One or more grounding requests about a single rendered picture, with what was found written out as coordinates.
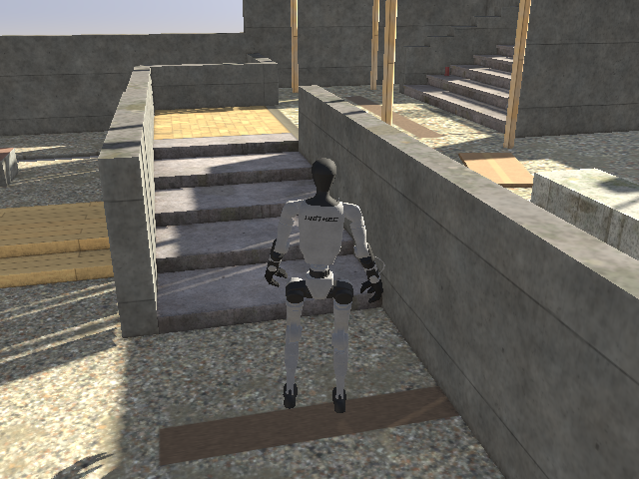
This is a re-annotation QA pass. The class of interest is right robot thigh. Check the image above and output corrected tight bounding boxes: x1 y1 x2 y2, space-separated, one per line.
331 279 353 350

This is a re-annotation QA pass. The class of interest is left robot hand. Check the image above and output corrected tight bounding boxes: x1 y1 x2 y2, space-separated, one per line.
265 267 288 287

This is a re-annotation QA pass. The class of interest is right robot upper arm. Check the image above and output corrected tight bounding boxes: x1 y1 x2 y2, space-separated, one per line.
343 203 370 258

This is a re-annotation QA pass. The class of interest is robot left forearm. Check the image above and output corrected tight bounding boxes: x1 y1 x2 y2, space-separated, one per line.
267 239 284 271

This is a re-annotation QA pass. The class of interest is robot right forearm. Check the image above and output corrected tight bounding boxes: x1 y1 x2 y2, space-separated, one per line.
360 243 380 283

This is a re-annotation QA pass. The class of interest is robot right foot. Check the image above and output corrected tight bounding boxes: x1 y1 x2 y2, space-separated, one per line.
332 387 346 413

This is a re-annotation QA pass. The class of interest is left robot upper arm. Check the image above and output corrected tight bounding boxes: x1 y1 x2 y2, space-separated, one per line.
274 200 302 253

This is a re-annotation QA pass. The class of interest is right robot hand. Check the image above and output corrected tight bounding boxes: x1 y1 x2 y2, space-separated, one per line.
360 279 383 303

